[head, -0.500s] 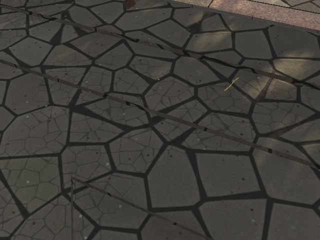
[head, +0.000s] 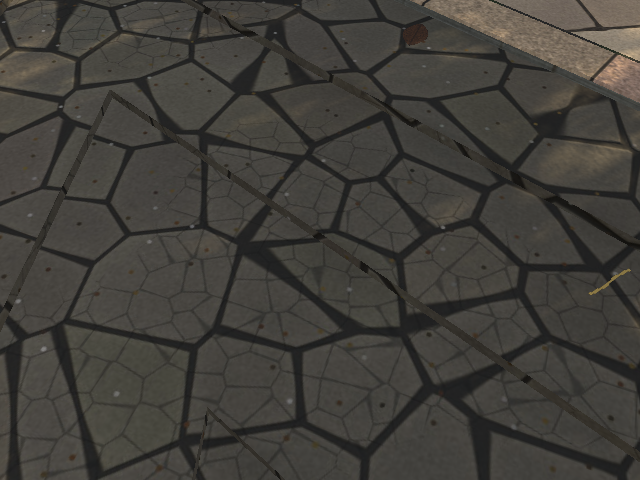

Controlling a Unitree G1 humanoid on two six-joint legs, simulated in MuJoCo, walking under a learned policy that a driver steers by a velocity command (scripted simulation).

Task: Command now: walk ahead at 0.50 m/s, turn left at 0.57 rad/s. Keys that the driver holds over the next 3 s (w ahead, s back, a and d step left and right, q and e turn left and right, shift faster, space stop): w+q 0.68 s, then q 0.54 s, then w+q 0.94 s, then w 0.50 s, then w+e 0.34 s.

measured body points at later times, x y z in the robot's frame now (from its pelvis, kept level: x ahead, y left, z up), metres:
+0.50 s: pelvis +0.26 -0.02 +0.03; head +0.29 -0.01 +0.48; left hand +0.26 +0.26 -0.09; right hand +0.48 -0.25 -0.08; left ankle +0.27 +0.09 -0.66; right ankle +0.30 -0.15 -0.71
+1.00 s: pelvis +0.46 +0.11 +0.01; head +0.49 +0.17 +0.46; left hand +0.48 +0.43 -0.10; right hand +0.67 -0.08 -0.10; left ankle +0.40 +0.17 -0.73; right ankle +0.59 +0.04 -0.65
